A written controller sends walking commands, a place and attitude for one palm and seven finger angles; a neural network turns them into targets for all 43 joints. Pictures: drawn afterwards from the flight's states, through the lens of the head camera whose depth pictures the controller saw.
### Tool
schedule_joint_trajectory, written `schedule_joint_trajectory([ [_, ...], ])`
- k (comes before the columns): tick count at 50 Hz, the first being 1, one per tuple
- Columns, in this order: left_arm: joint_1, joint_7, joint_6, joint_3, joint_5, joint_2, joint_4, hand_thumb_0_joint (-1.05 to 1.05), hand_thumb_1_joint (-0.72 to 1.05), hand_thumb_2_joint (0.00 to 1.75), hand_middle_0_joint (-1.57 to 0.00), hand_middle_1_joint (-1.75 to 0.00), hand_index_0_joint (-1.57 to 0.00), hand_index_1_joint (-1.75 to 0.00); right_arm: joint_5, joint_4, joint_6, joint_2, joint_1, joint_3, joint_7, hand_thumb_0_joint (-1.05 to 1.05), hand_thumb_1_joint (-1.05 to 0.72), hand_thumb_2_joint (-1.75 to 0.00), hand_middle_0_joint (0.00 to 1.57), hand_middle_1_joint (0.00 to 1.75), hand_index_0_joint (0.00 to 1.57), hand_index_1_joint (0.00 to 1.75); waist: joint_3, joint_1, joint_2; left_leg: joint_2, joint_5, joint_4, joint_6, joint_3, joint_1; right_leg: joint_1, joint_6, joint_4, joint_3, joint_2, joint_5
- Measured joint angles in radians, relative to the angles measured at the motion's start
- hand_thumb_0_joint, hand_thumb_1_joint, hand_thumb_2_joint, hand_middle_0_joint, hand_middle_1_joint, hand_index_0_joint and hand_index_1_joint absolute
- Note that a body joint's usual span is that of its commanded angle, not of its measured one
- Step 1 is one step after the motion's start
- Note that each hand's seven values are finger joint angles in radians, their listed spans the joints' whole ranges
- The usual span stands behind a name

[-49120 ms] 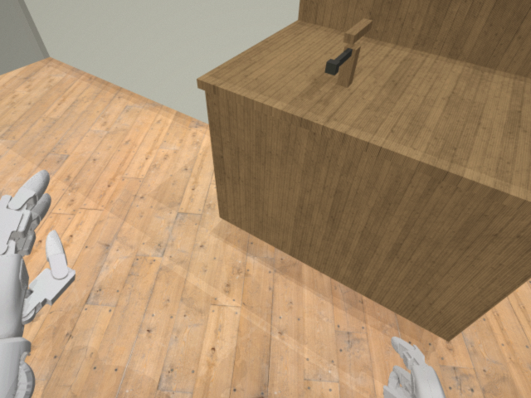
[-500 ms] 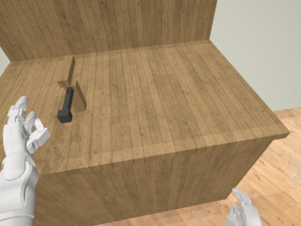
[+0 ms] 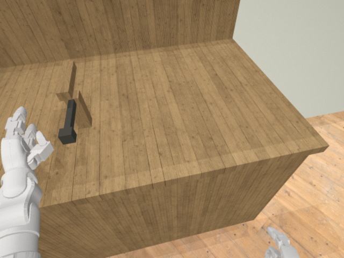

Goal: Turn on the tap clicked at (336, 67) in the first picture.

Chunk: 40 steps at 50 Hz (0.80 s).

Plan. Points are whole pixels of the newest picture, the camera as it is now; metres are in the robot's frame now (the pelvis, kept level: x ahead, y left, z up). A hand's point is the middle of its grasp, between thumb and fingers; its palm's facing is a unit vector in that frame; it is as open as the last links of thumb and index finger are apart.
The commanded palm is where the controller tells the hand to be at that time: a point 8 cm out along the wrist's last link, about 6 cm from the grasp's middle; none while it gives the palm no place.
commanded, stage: reach beside the lever's end, fingers flat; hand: left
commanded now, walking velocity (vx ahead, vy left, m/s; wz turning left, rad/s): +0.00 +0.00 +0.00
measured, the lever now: (67, 135) +0.34 +0.27 +0.12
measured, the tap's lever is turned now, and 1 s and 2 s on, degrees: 0 1 30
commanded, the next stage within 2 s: push the lever round in 0.18 s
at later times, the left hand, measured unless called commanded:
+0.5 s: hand (54, 147) +0.31 +0.28 +0.12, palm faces +0.48 -0.87 -0.07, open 7.8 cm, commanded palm +0.27 +0.32 +0.11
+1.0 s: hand (64, 145) +0.32 +0.27 +0.11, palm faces +0.50 -0.86 -0.08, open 7.7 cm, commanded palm +0.28 +0.30 +0.11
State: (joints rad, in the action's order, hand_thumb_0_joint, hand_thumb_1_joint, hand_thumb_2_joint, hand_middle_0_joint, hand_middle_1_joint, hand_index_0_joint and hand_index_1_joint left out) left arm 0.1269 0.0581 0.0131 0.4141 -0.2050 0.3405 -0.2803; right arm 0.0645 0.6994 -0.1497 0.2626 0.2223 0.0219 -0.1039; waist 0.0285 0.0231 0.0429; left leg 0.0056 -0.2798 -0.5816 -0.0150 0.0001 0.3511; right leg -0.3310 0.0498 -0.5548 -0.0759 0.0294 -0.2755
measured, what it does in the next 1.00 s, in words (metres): stands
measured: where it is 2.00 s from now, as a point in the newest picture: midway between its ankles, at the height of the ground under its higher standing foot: outside the picture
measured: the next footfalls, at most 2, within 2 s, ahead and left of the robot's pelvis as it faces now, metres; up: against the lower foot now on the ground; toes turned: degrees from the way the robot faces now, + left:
none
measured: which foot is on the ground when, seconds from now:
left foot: down 0.00-1.00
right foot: down 0.00-1.00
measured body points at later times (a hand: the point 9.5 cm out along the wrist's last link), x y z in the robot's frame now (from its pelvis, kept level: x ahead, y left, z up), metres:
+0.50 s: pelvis +0.00 +0.01 +0.00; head +0.01 -0.01 +0.45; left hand +0.28 +0.33 +0.12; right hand +0.19 -0.22 -0.09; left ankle +0.01 +0.11 -0.73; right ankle +0.01 -0.09 -0.73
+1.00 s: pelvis +0.00 -0.01 +0.00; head +0.01 -0.02 +0.45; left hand +0.28 +0.31 +0.12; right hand +0.17 -0.25 -0.10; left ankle +0.01 +0.11 -0.73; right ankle +0.01 -0.09 -0.73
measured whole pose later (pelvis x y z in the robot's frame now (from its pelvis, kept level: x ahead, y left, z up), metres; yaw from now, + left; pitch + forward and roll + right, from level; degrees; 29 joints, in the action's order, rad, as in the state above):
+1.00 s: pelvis +0.00 -0.01 +0.00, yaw +0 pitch +2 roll +0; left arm 0.11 0.15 0.01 0.33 -0.18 0.27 -0.21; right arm 0.06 0.70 -0.12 0.26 0.20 0.02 -0.09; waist 0.03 0.03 0.05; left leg 0.00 -0.28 -0.58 -0.01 -0.01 0.34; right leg -0.32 0.06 -0.56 -0.08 0.03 -0.28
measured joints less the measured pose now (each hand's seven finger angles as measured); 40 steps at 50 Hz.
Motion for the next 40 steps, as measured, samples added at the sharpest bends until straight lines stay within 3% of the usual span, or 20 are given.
schedule_joint_trajectory([
  [7,-0.042,0.010,0.024,-0.015,0.003,-0.024,0.057,0.02,0.90,0.90,-0.15,-0.15,-0.15,-0.15,-0.004,-0.001,-0.005,-0.003,0.001,-0.006,0.005,0.01,-0.90,-0.90,0.20,0.30,0.20,0.30,0.001,0.008,0.001,0.006,-0.005,0.000,-0.006,0.002,-0.008,0.009,-0.007,0.001,0.002,-0.006,-0.004],
  [24,-0.033,0.037,0.006,-0.073,0.014,-0.061,0.096,0.02,0.90,0.90,-0.15,-0.15,-0.15,-0.15,-0.007,-0.014,-0.007,-0.017,-0.044,0.007,0.008,0.01,-0.90,-0.90,0.20,0.30,0.20,0.30,0.002,0.026,0.000,0.015,-0.004,-0.001,-0.007,-0.008,-0.013,0.017,-0.009,-0.002,-0.007,-0.014,-0.008],
  [31,-0.011,0.061,-0.026,-0.085,0.024,-0.066,0.076,0.02,0.90,0.90,-0.15,-0.15,-0.15,-0.15,-0.007,-0.017,0.012,-0.020,-0.049,0.014,0.006,0.01,-0.90,-0.90,0.21,0.30,0.20,0.30,0.001,0.018,-0.003,0.010,0.000,0.002,-0.003,-0.007,-0.012,0.014,-0.005,-0.002,-0.006,-0.010,-0.006],
  [40,-0.023,0.075,-0.007,-0.081,0.019,-0.069,0.081,0.02,0.91,0.91,-0.15,-0.15,-0.15,-0.15,-0.006,-0.012,0.027,-0.011,-0.026,0.006,0.013,0.01,-0.90,-0.90,0.20,0.30,0.20,0.30,0.007,0.011,0.003,0.002,-0.003,0.001,0.003,-0.005,-0.014,0.014,0.002,-0.002,-0.004,-0.001,-0.007],
])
